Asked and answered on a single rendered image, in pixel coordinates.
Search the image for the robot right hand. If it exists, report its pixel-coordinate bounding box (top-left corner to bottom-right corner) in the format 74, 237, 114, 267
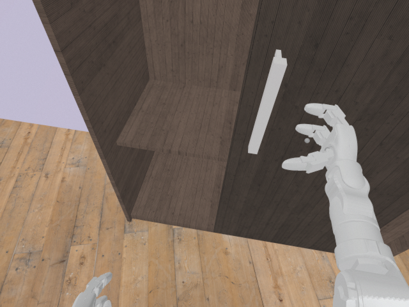
282, 103, 357, 173

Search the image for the wardrobe door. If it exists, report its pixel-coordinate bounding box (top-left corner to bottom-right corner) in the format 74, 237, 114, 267
380, 209, 409, 245
213, 0, 409, 253

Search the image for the robot right upper arm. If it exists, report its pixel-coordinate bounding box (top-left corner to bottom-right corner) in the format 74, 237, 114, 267
333, 269, 409, 307

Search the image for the robot left hand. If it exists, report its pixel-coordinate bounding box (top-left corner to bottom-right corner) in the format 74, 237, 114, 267
72, 272, 112, 307

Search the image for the right robot forearm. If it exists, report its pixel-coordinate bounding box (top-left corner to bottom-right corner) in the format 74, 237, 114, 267
325, 159, 409, 288

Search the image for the handle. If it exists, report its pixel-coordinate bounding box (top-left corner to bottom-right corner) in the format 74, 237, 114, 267
248, 49, 287, 154

